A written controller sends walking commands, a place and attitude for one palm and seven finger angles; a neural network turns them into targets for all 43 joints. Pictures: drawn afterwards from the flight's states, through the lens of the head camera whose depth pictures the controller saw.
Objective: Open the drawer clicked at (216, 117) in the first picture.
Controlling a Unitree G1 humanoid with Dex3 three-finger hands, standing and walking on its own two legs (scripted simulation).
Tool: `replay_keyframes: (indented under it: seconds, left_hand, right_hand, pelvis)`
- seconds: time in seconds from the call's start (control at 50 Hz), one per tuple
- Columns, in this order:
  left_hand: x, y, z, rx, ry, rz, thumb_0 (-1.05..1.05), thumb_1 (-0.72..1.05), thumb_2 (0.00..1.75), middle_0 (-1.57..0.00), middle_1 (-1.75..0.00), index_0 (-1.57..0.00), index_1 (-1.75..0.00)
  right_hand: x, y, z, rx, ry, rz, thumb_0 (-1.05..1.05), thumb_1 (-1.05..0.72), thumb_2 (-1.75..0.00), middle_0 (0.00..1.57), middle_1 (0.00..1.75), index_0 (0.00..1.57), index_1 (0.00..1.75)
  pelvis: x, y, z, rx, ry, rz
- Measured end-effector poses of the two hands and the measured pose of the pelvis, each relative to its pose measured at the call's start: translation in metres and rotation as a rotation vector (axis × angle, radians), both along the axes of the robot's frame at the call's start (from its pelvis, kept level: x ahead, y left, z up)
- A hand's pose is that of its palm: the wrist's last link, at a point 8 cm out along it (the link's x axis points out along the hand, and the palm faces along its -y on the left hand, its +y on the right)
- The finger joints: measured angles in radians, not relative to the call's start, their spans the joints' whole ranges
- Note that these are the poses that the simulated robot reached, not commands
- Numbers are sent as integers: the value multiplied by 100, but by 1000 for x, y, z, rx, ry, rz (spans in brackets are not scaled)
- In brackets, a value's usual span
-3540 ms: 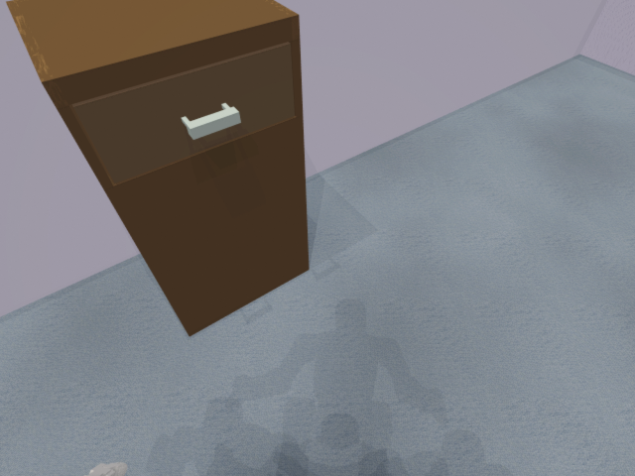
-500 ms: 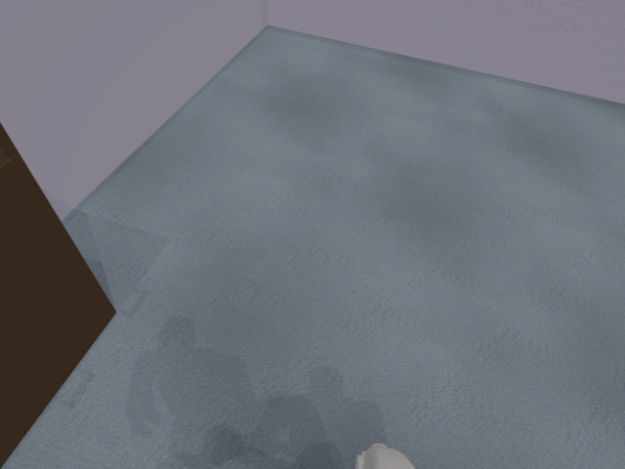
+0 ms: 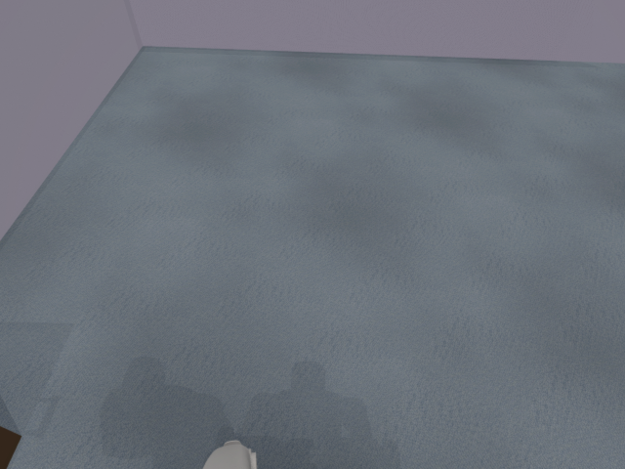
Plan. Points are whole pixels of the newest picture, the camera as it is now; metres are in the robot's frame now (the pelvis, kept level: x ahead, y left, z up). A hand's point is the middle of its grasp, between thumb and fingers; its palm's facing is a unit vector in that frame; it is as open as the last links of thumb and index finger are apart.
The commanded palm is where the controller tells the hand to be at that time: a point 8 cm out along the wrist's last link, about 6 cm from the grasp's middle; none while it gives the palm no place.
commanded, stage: walk to a spot facing it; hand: left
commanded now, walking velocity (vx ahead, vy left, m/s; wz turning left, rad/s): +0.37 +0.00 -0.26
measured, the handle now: out of the picture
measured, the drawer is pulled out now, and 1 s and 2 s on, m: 0.00 0.00 0.00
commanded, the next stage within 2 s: turn to face it in 0.48 s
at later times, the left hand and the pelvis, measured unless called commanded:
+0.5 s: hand (199, 383) +0.28 +0.20 -0.17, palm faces -0.19 -0.97 -0.13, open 7.3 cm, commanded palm none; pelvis +0.20 +0.03 +0.01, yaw -14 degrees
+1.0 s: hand (266, 280) +0.49 +0.11 -0.17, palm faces -0.15 -0.98 -0.14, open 7.2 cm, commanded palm none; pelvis +0.34 -0.03 -0.01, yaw -9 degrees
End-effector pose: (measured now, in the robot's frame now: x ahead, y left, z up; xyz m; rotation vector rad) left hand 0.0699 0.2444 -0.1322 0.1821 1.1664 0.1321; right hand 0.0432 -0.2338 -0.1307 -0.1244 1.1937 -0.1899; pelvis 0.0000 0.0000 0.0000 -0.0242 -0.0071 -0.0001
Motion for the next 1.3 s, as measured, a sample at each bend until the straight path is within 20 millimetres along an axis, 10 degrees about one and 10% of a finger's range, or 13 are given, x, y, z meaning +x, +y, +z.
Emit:
replay_keyframes:
  seconds: [0.18,0.4,0.58,0.72,0.86,1.02,1.12,1.3]
  left_hand:
    - [16,45,-30,-23,157,50,0,92,90,-20,-30,-20,-30]
    - [138,27,-11,-78,179,-72,0,92,90,-19,-30,-20,-30]
    - [297,-29,-14,-38,116,-279,1,93,90,-19,-30,-20,-30]
    - [403,-89,-17,-1,-72,-359,0,92,90,-19,-30,-20,-30]
    - [415,-110,-1,-34,-83,-306,0,91,90,-20,-30,-20,-30]
    - [416,-80,-15,-79,-91,-156,-1,92,90,-20,-30,-21,-30]
    - [396,-37,-39,-65,-7,-60,-1,92,90,-20,-30,-21,-30]
    - [345,13,-11,23,101,75,0,92,90,-19,-30,-20,-30]
  right_hand:
    - [123,36,9,-52,-167,49,0,-91,-90,20,30,20,29]
    - [86,43,15,-57,92,-176,0,-93,-90,21,30,20,30]
    - [54,53,-3,49,329,-379,0,-91,-90,20,30,20,29]
    - [89,27,-33,117,399,-433,1,-91,-90,20,30,20,29]
    - [206,-15,-24,67,173,-330,1,-91,-90,20,30,20,29]
    - [294,-39,-6,-33,81,-174,1,-94,-90,20,30,20,29]
    - [331,-35,-4,-95,43,-87,1,-92,-90,20,30,20,29]
    - [359,-17,10,-71,76,19,1,-91,-90,20,30,20,29]
  pelvis:
    - [80,38,-14,-5,-15,-66]
    - [164,44,9,9,6,-183]
    - [236,8,-4,21,7,-293]
    - [289,-35,-26,21,-10,-306]
    - [317,-42,-8,13,-14,-243]
    - [341,-28,-11,-14,-16,-136]
    - [352,-12,-23,-16,-2,-79]
    - [359,-6,0,-11,36,9]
